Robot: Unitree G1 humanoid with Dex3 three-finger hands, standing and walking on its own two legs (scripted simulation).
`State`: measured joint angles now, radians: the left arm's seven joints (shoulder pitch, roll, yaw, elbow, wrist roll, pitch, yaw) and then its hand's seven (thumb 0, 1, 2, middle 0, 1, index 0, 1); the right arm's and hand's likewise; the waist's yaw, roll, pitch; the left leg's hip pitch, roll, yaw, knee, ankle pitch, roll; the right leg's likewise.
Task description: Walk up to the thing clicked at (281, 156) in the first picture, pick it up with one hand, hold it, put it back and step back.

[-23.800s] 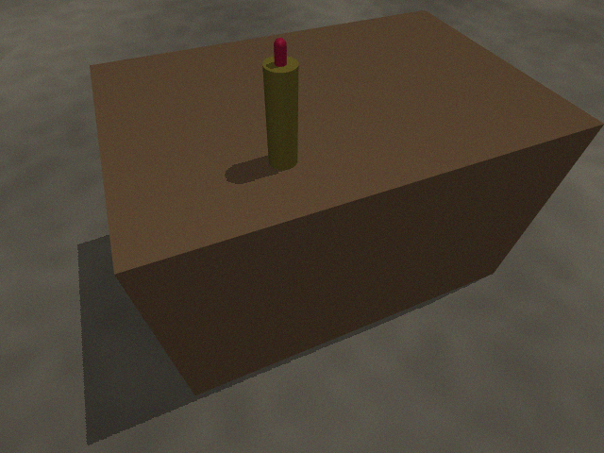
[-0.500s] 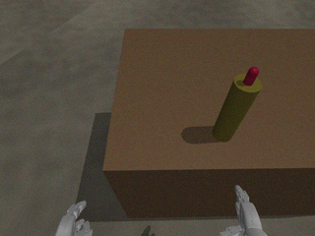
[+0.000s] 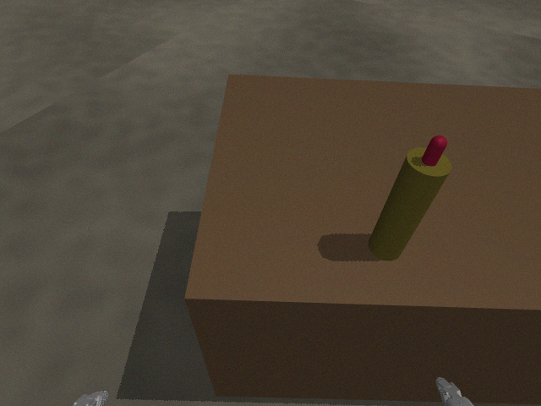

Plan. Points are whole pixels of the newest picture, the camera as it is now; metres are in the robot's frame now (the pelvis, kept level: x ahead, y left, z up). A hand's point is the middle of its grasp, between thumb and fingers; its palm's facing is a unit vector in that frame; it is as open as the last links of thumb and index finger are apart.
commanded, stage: home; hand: right
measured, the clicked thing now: (408, 201) +0.42 -0.23 +0.06
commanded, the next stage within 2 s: stand in 1.62 s
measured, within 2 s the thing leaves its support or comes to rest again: neither
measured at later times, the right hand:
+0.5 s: hand out of the picture +0.03 -0.27 -0.15, palm faces -0.08 +0.93 -0.35, open 17.3 cm
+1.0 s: hand out of the picture +0.05 -0.27 -0.15, palm faces -0.09 +0.93 -0.36, open 17.3 cm
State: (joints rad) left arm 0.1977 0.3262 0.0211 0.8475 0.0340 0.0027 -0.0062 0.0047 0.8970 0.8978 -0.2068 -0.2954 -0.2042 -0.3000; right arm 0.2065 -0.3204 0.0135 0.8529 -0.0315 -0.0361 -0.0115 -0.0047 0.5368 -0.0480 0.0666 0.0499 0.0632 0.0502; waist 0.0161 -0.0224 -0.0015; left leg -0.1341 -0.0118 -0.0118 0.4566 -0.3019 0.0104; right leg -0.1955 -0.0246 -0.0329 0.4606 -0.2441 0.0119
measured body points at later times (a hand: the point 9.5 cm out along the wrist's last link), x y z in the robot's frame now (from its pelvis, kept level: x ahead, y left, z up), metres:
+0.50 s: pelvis -0.03 -0.01 +0.01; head -0.04 -0.01 +0.46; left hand +0.01 +0.29 -0.13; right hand +0.03 -0.31 -0.12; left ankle -0.04 +0.11 -0.74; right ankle +0.00 -0.13 -0.74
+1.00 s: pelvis -0.02 -0.02 +0.01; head -0.02 -0.02 +0.46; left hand +0.04 +0.28 -0.13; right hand +0.06 -0.32 -0.12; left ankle -0.04 +0.11 -0.74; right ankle +0.00 -0.13 -0.74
